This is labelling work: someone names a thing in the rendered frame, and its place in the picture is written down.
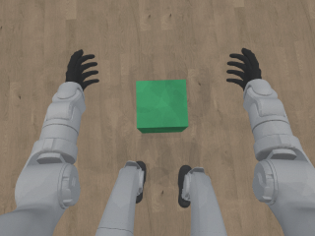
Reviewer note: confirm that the right robot forearm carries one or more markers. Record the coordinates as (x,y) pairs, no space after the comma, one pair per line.
(269,124)

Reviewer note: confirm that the robot left hand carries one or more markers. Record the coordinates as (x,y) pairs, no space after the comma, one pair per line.
(75,69)

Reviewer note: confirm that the robot left foot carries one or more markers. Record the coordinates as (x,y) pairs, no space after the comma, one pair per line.
(144,168)

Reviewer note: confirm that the left robot forearm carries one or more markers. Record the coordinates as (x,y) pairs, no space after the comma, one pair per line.
(60,130)

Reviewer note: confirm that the robot left shin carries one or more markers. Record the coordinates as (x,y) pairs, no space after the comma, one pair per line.
(131,163)

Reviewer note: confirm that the carton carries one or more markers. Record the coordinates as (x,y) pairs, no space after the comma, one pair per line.
(161,106)

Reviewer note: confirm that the robot right hand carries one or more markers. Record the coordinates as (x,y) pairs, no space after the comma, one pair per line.
(250,68)

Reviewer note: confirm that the right robot upper arm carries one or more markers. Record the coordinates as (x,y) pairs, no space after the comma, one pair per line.
(288,188)

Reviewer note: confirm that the left robot upper arm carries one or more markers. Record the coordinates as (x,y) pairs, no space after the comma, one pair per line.
(44,191)

